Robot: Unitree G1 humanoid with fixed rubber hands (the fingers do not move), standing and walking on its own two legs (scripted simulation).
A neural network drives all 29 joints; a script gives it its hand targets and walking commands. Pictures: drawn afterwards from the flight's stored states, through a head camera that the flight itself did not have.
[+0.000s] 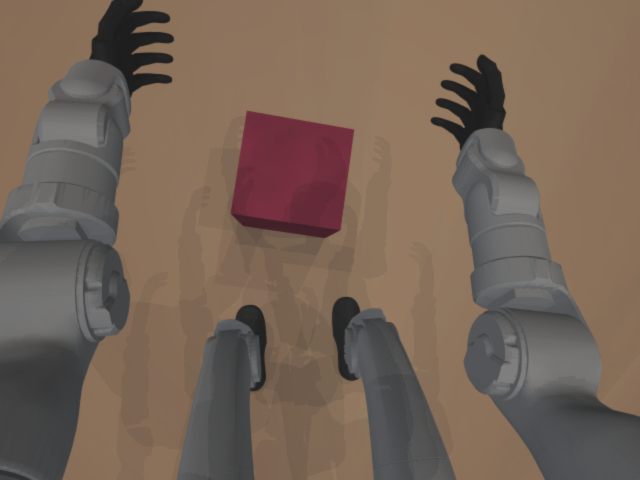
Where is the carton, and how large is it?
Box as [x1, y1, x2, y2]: [231, 111, 353, 237]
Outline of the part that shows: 247,111 231,214 243,225 321,237 325,237 339,230 353,129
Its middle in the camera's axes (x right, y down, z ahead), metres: -0.06 -0.13 +0.86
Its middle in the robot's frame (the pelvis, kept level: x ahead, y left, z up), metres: +0.51 -0.01 -0.52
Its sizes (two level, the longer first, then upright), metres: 0.210 0.200 0.250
